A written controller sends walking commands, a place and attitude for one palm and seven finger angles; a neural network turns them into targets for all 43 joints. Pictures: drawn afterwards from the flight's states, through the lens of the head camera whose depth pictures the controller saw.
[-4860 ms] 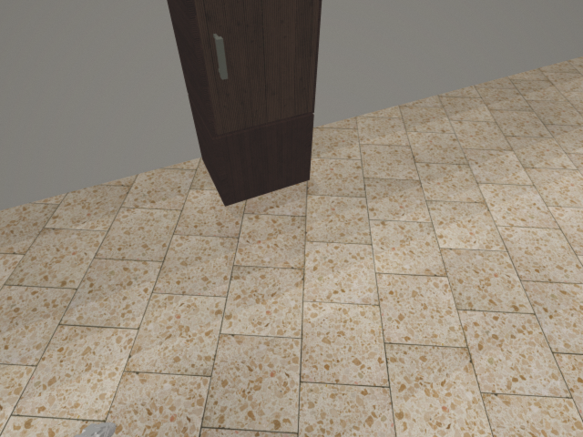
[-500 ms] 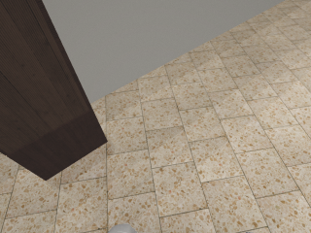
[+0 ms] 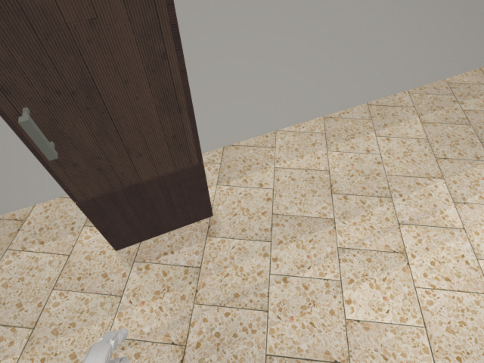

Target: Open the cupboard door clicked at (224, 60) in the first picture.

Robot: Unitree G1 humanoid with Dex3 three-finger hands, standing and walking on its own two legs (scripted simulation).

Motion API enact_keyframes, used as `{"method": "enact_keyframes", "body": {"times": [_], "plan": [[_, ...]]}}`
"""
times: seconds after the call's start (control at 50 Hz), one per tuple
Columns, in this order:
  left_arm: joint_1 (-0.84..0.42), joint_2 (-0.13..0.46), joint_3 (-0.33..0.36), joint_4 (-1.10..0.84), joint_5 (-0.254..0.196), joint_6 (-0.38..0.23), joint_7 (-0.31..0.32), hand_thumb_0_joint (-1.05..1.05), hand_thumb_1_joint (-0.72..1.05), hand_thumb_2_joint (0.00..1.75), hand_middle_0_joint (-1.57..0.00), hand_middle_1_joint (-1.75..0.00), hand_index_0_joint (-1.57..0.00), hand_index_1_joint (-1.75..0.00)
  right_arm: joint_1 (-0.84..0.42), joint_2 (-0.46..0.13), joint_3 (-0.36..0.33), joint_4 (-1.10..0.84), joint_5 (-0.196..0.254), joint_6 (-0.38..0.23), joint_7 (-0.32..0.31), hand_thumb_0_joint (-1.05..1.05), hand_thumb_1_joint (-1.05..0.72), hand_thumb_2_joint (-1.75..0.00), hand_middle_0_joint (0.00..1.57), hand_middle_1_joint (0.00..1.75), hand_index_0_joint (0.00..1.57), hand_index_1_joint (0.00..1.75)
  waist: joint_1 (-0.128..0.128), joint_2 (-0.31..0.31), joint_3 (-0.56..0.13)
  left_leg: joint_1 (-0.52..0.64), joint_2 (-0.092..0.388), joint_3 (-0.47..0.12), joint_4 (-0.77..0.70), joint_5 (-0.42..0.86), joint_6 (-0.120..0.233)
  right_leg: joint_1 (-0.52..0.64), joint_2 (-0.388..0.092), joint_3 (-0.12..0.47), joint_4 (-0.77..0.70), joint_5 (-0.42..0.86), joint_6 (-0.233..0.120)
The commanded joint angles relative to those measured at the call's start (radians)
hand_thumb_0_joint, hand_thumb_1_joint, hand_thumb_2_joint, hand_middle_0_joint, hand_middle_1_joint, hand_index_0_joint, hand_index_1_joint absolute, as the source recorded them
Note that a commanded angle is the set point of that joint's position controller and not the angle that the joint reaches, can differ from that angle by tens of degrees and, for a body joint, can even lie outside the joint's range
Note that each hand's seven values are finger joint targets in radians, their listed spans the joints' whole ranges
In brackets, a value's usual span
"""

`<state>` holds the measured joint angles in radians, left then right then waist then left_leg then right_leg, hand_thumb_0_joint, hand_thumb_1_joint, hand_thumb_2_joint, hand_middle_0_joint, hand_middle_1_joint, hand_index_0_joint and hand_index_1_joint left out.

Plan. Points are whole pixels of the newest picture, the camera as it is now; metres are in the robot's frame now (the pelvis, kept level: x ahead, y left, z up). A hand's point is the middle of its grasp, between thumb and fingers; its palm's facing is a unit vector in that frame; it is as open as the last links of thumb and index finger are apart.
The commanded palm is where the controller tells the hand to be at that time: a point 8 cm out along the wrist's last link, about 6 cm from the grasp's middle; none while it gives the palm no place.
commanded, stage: turn to face it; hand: left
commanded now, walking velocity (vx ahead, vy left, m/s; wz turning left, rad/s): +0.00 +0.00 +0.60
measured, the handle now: (39, 134) +0.61 +0.53 -0.03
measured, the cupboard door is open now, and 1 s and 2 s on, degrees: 0 0 0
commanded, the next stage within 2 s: take the last steps up to it in 0.62 s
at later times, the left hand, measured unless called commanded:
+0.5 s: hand out of the picture -0.03 +0.27 -0.18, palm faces +0.30 -0.92 -0.26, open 7.4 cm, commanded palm none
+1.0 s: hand out of the picture -0.01 +0.20 -0.14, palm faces +0.42 -0.88 -0.23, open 7.4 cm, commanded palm none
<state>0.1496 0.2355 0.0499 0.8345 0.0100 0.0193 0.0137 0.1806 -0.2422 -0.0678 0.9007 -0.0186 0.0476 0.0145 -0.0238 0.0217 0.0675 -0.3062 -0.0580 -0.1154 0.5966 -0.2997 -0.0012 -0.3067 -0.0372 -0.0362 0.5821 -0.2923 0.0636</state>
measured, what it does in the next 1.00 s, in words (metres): steps on the spot, turning left: left foot, then right foot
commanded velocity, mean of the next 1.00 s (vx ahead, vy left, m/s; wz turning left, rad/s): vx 0.09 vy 0.01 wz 0.28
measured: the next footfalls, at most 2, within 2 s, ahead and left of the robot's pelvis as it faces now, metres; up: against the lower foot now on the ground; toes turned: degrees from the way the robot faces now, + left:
left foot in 0.38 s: +0.01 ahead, +0.14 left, +0.00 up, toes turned +20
right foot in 0.88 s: +0.08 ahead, -0.06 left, +0.00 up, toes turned +17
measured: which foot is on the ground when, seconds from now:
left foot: down 0.00-0.00, up 0.02-0.36, down 0.38-0.88, up 0.90-1.00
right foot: down 0.00-0.38, up 0.40-0.86, down 0.88-1.00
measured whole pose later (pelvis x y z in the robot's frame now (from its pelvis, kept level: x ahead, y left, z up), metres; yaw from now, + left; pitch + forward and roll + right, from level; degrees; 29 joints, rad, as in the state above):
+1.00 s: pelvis +0.03 +0.02 +0.01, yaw +23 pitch -1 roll +1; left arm 0.30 0.14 0.03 1.00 0.03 -0.04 0.02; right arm 0.29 -0.21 -0.06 1.05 -0.03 0.04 0.02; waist 0.00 0.04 0.00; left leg -0.41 -0.01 0.01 0.97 -0.37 0.01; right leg -0.14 -0.03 -0.10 0.45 -0.29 -0.03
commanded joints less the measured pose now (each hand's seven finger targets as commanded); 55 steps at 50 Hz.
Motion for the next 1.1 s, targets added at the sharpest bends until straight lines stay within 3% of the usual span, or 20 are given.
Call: {"method": "enact_keyframes", "body": {"times": [0.0,0.08,0.26,0.32,0.34,0.36,0.38,0.42,0.46,0.5,0.72,0.8,0.82,0.84,0.86,0.88,0.9,0.96,1.0,1.08], "plan": [[0.144,0.247,0.057,-0.054,0.008,-0.028,0.022,0.0,0.9,0.9,-0.2,-0.3,-0.2,-0.3,-0.013,-0.134,-0.052,-0.105,-0.002,-0.009,-0.006,0.0,-0.9,-0.9,0.2,0.3,0.2,0.3,0.067,-0.271,-0.159,-0.258,0.026,0.005,0.52,-0.291,-0.03,0.217,-0.453,0.369,-0.302,0.233,-0.196],[-0.01,0.145,0.029,-0.08,0.012,-0.026,0.023,0.0,0.9,0.9,-0.2,-0.3,-0.2,-0.3,0.001,-0.102,-0.044,-0.054,-0.005,0.01,0.019,0.0,-0.9,-0.9,0.2,0.3,0.2,0.3,0.003,-0.2,-0.038,-0.251,0.086,0.083,0.654,-0.094,-0.06,0.095,-0.293,0.082,-0.265,0.226,-0.162],[0.114,0.21,0.05,-0.007,0.024,-0.015,0.021,0.0,0.9,0.9,-0.2,-0.3,-0.2,-0.3,-0.078,-0.054,-0.011,-0.062,0.009,-0.002,0.019,0.0,-0.9,-0.9,0.2,0.3,0.2,0.3,0.071,-0.241,-0.091,-0.104,0.081,0.212,0.204,-0.168,-0.057,0.213,-0.328,-0.029,-0.172,0.466,-0.182],[0.098,0.205,0.055,0.014,0.014,-0.007,0.018,0.0,0.9,0.9,-0.2,-0.3,-0.2,-0.3,0.009,-0.073,-0.011,-0.039,0.007,-0.018,0.012,0.0,-0.9,-0.9,0.2,0.3,0.2,0.3,0.025,-0.215,-0.134,0.065,0.077,0.235,-0.073,0.015,-0.039,0.182,-0.303,-0.098,-0.038,0.45,-0.113],[0.103,0.183,0.052,0.009,0.004,-0.001,0.014,0.0,0.9,0.9,-0.2,-0.3,-0.2,-0.3,0.057,-0.12,-0.022,-0.027,0.004,-0.028,0.011,0.0,-0.9,-0.9,0.2,0.3,0.2,0.3,-0.006,-0.086,-0.165,0.214,0.119,0.184,-0.191,0.182,-0.019,0.081,-0.267,-0.133,0.093,0.358,-0.062],[0.115,0.112,0.042,-0.024,-0.003,0.003,0.006,0.0,0.9,0.9,-0.2,-0.3,-0.2,-0.3,0.104,-0.234,-0.047,-0.027,-0.005,-0.038,0.006,0.0,-0.9,-0.9,0.2,0.3,0.2,0.3,-0.027,0.23,-0.195,0.37,0.383,-0.156,-0.225,0.535,0.099,-0.19,-0.133,-0.165,0.31,-0.104,0.014],[0.055,0.091,0.02,-0.053,0.006,0.008,0.008,0.0,0.9,0.9,-0.2,-0.3,-0.2,-0.3,0.147,-0.279,-0.052,-0.014,0.001,-0.029,-0.001,0.0,-0.9,-0.9,0.2,0.3,0.2,0.3,-0.051,0.262,-0.178,0.31,0.496,-0.22,-0.24,0.688,0.209,-0.237,-0.094,-0.083,0.449,-0.397,0.018],[-0.004,0.094,0.026,-0.023,0.004,0.017,0.015,0.0,0.9,0.9,-0.2,-0.3,-0.2,-0.3,0.108,-0.22,-0.038,-0.003,-0.002,-0.036,-0.027,0.0,-0.9,-0.9,0.2,0.3,0.2,0.3,-0.038,0.225,-0.13,0.243,0.421,-0.179,-0.238,0.633,0.201,-0.276,-0.098,0.016,0.567,-0.292,0.01],[0.031,0.094,0.027,0.024,0.004,0.014,0.004,0.0,0.9,0.9,-0.2,-0.3,-0.2,-0.3,0.033,-0.16,-0.014,-0.017,-0.002,-0.043,-0.033,0.0,-0.9,-0.9,0.2,0.3,0.2,0.3,0.003,0.128,-0.101,0.224,0.338,-0.069,-0.233,0.677,0.167,-0.247,-0.095,0.02,0.574,-0.168,0.016],[0.072,0.09,0.023,0.048,0.002,0.014,0.002,0.0,0.9,0.9,-0.2,-0.3,-0.2,-0.3,0.026,-0.151,-0.01,-0.015,0.003,-0.049,-0.035,0.0,-0.9,-0.9,0.2,0.3,0.2,0.3,0.014,0.123,-0.131,0.274,0.305,-0.014,-0.224,0.73,0.157,-0.225,-0.082,0.008,0.533,-0.131,0.024],[0.033,0.048,0.006,0.054,-0.001,0.008,0.009,0.0,0.9,0.9,-0.2,-0.3,-0.2,-0.3,0.058,-0.133,-0.013,0.028,-0.006,-0.039,-0.034,0.0,-0.9,-0.9,0.2,0.3,0.2,0.3,-0.004,0.121,-0.104,0.222,0.301,-0.103,-0.246,0.554,0.18,-0.067,-0.027,-0.005,0.199,-0.15,0.011],[0.121,0.028,0.003,0.097,0.007,-0.019,-0.001,0.0,0.9,0.9,-0.2,-0.3,-0.2,-0.3,0.055,-0.111,-0.01,0.052,-0.004,-0.045,-0.032,0.0,-0.9,-0.9,0.2,0.3,0.2,0.3,0.036,0.097,-0.097,0.107,0.251,-0.123,-0.229,0.149,0.145,0.124,0.008,-0.044,-0.071,-0.032,-0.012],[0.167,0.051,0.006,0.116,0.012,-0.031,-0.001,0.0,0.9,0.9,-0.2,-0.3,-0.2,-0.3,0.055,-0.087,-0.006,0.057,0.004,-0.05,-0.028,0.0,-0.9,-0.9,0.2,0.3,0.2,0.3,0.059,0.032,-0.092,0.01,0.206,-0.096,-0.165,0.027,0.109,0.252,-0.019,-0.019,-0.199,0.027,-0.019],[0.21,0.106,0.018,0.132,0.024,-0.046,0.005,0.0,0.9,0.9,-0.2,-0.3,-0.2,-0.3,0.076,-0.025,0.006,0.052,0.012,-0.056,-0.024,0.0,-0.9,-0.9,0.2,0.3,0.2,0.3,0.072,-0.148,-0.083,-0.176,0.106,0.011,0.015,-0.128,0.053,0.395,-0.188,0.176,-0.305,-0.106,-0.073],[0.271,0.184,0.034,0.136,0.026,-0.044,0.008,0.0,0.9,0.9,-0.2,-0.3,-0.2,-0.3,0.024,-0.004,0.013,0.01,0.007,-0.057,-0.018,0.0,-0.9,-0.9,0.2,0.3,0.2,0.3,0.113,-0.321,-0.015,-0.341,0.019,0.118,0.217,-0.3,0.009,0.372,-0.393,0.447,-0.42,-0.229,-0.178],[0.298,0.177,0.036,0.139,0.013,-0.051,0.01,0.0,0.9,0.9,-0.2,-0.3,-0.2,-0.3,-0.021,-0.072,-0.005,0.002,-0.008,-0.046,-0.011,0.0,-0.9,-0.9,0.2,0.3,0.2,0.3,0.127,-0.289,0.029,-0.35,0.07,0.058,0.348,-0.265,0.014,0.24,-0.418,0.509,-0.486,-0.379,-0.221],[0.261,0.148,0.029,0.143,0.014,-0.057,0.012,0.0,0.9,0.9,-0.2,-0.3,-0.2,-0.3,-0.035,-0.068,-0.012,0.008,-0.009,-0.043,-0.002,0.0,-0.9,-0.9,0.2,0.3,0.2,0.3,0.099,-0.24,0.097,-0.361,0.089,0.05,0.429,-0.182,0.019,0.158,-0.392,0.5,-0.517,-0.449,-0.223],[0.188,0.062,0.01,0.133,0.013,-0.077,0.01,0.0,0.9,0.9,-0.2,-0.3,-0.2,-0.3,0.069,-0.021,-0.011,0.076,-0.013,-0.041,0.012,0.0,-0.9,-0.9,0.2,0.3,0.2,0.3,0.026,-0.119,0.074,-0.309,0.129,0.094,0.477,0.015,-0.005,0.149,-0.271,0.196,-0.459,-0.176,-0.163],[0.239,0.03,0.0,0.161,0.01,-0.087,0.009,0.0,0.9,0.9,-0.2,-0.3,-0.2,-0.3,0.071,0.001,-0.008,0.087,-0.011,-0.042,0.012,0.0,-0.9,-0.9,0.2,0.3,0.2,0.3,0.035,-0.143,0.069,-0.295,0.136,0.121,0.456,0.072,-0.018,0.157,-0.24,0.109,-0.449,-0.023,-0.153],[0.323,0.027,-0.005,0.217,0.015,-0.097,0.01,0.0,0.9,0.9,-0.2,-0.3,-0.2,-0.3,0.017,0.019,-0.003,0.075,-0.007,-0.047,0.016,0.0,-0.9,-0.9,0.2,0.3,0.2,0.3,0.055,-0.16,0.073,-0.31,0.153,0.16,0.344,0.089,-0.028,0.208,-0.244,0.076,-0.439,0.123,-0.172]]}}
